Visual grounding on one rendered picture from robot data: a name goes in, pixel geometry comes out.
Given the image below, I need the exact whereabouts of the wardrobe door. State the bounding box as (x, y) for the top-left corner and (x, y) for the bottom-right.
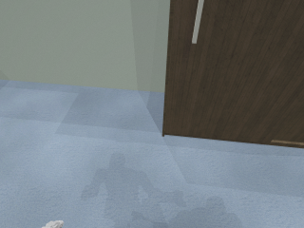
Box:
(273, 103), (304, 143)
(165, 0), (304, 143)

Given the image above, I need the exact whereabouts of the handle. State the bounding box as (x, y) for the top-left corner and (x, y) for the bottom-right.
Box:
(192, 0), (204, 44)

